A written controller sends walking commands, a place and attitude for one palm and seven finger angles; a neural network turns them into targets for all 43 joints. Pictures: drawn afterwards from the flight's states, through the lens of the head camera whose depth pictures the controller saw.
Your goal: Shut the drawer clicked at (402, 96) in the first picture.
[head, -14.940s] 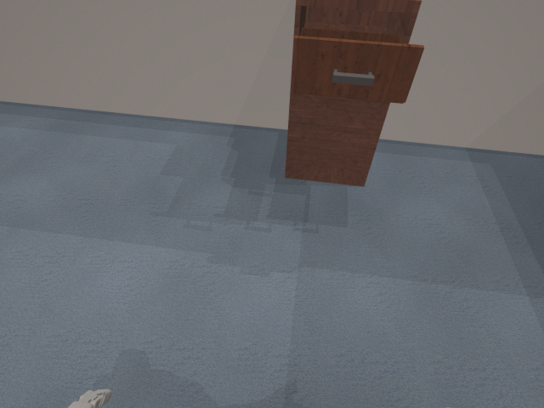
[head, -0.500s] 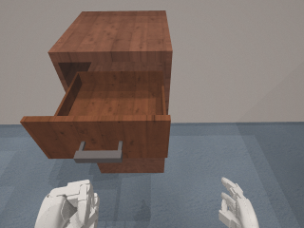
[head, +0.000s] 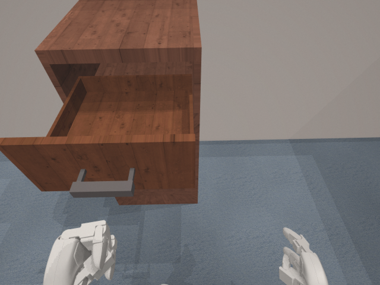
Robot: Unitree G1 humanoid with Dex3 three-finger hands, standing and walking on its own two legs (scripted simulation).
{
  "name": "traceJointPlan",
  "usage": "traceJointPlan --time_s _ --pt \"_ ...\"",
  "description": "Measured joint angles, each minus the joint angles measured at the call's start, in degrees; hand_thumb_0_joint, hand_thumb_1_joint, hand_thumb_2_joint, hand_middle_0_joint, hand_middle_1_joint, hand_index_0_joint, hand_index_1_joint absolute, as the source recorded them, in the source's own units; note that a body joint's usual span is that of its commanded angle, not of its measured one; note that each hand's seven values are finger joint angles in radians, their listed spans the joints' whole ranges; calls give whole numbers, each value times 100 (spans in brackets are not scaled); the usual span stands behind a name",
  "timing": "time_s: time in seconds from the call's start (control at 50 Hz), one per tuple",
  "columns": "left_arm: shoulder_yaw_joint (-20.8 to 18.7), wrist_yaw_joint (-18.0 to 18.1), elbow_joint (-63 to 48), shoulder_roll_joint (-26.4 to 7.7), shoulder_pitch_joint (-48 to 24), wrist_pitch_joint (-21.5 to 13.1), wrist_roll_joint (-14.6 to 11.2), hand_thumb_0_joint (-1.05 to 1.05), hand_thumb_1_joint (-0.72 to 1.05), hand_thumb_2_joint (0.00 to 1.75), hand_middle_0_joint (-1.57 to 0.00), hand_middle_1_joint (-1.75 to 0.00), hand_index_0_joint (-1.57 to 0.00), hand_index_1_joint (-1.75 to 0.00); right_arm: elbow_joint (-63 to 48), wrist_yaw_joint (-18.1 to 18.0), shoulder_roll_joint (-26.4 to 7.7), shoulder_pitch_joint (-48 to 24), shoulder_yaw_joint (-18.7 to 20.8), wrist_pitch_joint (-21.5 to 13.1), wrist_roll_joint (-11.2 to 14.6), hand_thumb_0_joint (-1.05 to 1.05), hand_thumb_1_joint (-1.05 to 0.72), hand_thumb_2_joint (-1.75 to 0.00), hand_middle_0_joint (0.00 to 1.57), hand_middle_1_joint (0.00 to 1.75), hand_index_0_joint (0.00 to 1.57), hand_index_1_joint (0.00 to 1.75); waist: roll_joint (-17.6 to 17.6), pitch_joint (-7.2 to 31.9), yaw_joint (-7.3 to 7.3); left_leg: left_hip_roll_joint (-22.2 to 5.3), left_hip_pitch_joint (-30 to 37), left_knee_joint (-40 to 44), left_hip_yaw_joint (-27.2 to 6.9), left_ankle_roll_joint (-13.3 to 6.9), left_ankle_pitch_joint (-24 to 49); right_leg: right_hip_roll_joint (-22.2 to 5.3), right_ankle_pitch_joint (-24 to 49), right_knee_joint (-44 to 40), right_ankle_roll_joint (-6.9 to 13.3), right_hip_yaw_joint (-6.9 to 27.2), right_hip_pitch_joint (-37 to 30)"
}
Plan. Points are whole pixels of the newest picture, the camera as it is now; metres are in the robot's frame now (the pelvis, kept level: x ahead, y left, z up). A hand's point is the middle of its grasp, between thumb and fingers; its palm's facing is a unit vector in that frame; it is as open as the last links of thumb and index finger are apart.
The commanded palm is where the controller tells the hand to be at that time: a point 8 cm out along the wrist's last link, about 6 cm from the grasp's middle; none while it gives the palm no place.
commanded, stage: bring the fist close to the handle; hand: left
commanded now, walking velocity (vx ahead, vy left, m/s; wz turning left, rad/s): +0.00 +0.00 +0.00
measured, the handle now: (105, 180) +0.32 +0.21 +0.05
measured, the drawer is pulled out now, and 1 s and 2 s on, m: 0.29 0.29 0.25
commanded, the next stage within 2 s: push the drawer shut in 0.90 s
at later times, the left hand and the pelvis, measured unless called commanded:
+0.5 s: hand (120, 242) +0.20 +0.14 +0.05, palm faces +0.06 -1.00 +0.00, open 3.2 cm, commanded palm +0.17 +0.20 +0.05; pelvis -0.01 +0.01 -0.02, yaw -1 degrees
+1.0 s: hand (115, 242) +0.20 +0.15 +0.05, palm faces +0.06 -1.00 +0.00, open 3.2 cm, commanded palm +0.17 +0.20 +0.05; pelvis -0.01 +0.03 -0.02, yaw -1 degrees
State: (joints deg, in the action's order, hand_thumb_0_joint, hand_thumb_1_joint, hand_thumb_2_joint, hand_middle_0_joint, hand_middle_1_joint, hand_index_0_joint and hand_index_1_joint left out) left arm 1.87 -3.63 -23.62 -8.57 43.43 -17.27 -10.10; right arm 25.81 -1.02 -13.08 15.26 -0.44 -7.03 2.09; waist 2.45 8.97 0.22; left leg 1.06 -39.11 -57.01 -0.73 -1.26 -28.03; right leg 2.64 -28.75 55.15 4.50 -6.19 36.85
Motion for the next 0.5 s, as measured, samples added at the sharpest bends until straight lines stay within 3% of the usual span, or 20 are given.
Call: traceJointPlan --time_s 0.26,0.5 --pt "-25 115 664 50 -553 -417 11 1 90 90 -139 -160 -140 -160 95 26 -56 -45 21 1 -68 1 -90 -90 20 30 20 30 -23 -9 -78 -1 -400 -244 25 -24 -59 -10 -50 240 -13 9 401" --pt "161 404 1082 119 -1097 -559 240 1 90 90 -139 -160 -140 -160 20 92 12 -165 -44 82 -165 1 -90 -90 20 30 20 30 -61 38 -76 26 -909 -665 82 -108 -210 -54 -186 652 -73 39 908"
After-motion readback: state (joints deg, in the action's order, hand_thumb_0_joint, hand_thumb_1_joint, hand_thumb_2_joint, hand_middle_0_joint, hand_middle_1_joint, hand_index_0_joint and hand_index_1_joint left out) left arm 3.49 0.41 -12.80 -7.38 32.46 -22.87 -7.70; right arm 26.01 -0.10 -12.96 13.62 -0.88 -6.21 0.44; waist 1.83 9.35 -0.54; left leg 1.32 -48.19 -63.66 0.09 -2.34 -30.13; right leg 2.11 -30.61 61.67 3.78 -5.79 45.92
